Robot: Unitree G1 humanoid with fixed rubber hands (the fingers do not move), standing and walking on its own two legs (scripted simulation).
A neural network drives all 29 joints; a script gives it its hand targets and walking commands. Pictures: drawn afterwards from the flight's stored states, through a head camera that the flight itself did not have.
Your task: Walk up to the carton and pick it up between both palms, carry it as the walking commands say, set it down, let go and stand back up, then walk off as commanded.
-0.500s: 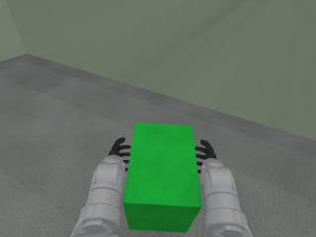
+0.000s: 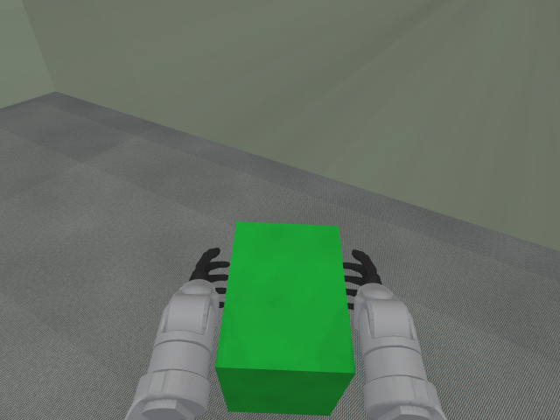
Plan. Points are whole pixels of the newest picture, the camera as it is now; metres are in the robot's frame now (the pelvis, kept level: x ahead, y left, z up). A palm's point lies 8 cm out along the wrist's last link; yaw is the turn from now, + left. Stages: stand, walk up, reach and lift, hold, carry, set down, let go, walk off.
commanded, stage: reach and lift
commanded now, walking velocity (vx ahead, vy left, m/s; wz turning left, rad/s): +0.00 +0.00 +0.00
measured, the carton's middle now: (283, 318) +0.32 +0.00 -0.02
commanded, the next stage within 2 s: hold in 0.46 s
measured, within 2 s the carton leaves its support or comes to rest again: neither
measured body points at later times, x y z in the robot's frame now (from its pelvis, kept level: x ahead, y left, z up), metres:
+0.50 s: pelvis -0.01 +0.00 +0.00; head -0.08 +0.00 +0.44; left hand +0.30 +0.13 +0.05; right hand +0.31 -0.13 +0.06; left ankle +0.03 +0.12 -0.74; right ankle +0.03 -0.12 -0.74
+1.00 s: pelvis -0.01 +0.00 +0.00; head -0.08 +0.00 +0.44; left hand +0.30 +0.13 +0.05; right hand +0.31 -0.13 +0.06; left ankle +0.03 +0.12 -0.74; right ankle +0.03 -0.12 -0.74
